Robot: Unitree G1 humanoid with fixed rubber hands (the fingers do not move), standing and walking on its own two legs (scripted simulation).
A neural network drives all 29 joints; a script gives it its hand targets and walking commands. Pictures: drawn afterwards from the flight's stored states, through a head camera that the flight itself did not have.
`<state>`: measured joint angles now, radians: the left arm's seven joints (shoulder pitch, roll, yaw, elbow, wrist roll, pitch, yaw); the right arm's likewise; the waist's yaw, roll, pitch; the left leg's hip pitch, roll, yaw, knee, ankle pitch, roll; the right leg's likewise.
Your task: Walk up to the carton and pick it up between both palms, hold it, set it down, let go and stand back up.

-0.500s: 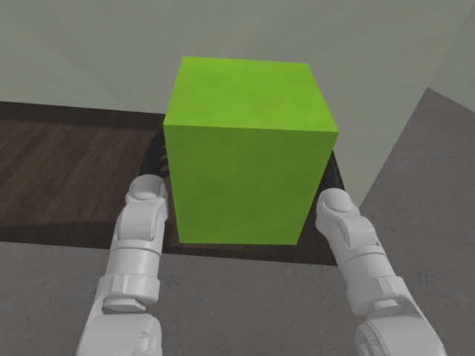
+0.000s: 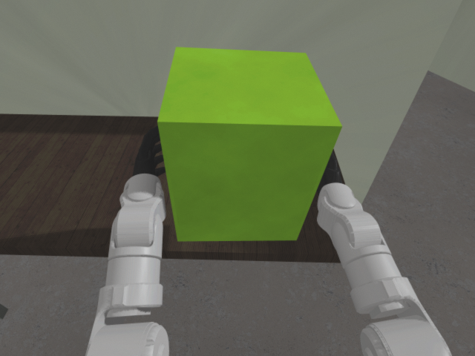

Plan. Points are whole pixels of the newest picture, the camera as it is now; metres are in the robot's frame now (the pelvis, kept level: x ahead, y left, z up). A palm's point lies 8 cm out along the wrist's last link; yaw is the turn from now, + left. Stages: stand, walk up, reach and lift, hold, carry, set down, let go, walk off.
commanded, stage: reach and lift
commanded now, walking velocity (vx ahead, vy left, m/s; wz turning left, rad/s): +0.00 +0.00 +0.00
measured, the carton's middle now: (239, 149) +0.40 -0.02 +0.17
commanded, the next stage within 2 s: hold in 0.44 s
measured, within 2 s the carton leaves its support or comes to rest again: neither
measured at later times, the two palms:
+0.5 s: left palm (137, 168) +0.37 +0.14 +0.16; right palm (323, 172) +0.35 -0.16 +0.15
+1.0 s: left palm (126, 170) +0.34 +0.15 +0.19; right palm (322, 172) +0.34 -0.15 +0.16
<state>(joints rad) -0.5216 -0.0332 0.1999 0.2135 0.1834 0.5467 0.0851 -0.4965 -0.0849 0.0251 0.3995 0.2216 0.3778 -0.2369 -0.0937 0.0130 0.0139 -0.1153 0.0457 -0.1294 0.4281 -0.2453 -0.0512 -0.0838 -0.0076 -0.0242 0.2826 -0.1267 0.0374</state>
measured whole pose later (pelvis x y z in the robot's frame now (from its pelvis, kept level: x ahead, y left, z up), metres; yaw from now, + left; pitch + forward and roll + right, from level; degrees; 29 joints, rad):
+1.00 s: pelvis -0.02 +0.00 +0.00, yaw -1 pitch -6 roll -2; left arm -0.60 -0.03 0.25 0.15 0.24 0.68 0.06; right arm -0.59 -0.05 -0.02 0.41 0.21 0.46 -0.23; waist -0.05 -0.01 0.01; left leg -0.09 0.04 -0.12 0.41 -0.21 -0.05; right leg -0.08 -0.01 0.00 0.29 -0.11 0.03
